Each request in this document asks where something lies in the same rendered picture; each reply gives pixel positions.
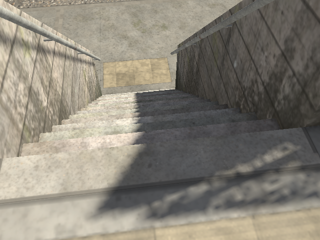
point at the stairs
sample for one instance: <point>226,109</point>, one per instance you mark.
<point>144,117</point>

